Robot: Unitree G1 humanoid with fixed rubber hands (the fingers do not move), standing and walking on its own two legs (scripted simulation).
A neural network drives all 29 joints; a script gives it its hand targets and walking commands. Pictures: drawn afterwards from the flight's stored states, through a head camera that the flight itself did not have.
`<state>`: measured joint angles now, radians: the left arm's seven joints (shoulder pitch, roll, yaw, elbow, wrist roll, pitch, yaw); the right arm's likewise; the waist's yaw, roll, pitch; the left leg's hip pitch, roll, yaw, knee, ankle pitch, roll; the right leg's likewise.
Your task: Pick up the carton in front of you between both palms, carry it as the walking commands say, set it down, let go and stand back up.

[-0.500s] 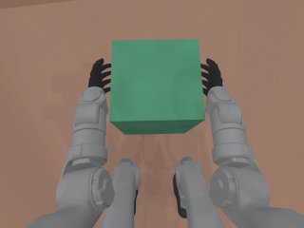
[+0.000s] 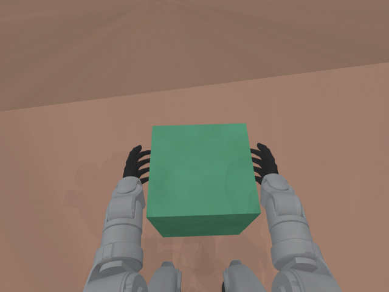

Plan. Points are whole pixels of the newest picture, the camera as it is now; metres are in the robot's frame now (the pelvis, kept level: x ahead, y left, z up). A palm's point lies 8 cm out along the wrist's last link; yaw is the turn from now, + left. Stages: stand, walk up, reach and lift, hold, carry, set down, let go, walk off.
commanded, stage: reach and lift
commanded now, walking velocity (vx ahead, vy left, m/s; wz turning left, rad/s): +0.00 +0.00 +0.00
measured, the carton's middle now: (200, 186) +0.37 +0.00 -0.09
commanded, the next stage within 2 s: hold in 1.38 s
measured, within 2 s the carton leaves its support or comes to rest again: neither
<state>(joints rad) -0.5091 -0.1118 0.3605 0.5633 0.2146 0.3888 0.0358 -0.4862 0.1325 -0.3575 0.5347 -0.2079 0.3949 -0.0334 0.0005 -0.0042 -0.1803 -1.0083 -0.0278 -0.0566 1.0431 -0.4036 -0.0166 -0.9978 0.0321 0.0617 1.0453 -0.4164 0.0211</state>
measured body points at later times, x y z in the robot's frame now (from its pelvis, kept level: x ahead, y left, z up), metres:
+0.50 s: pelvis +0.02 +0.00 +0.08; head -0.01 +0.00 +0.53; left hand +0.33 +0.15 +0.09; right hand +0.33 -0.15 +0.09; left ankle +0.05 +0.13 -0.66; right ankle +0.04 -0.13 -0.66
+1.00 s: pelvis +0.02 +0.00 +0.08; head +0.01 +0.00 +0.53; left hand +0.33 +0.15 +0.10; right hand +0.33 -0.15 +0.10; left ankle +0.05 +0.13 -0.66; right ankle +0.04 -0.13 -0.66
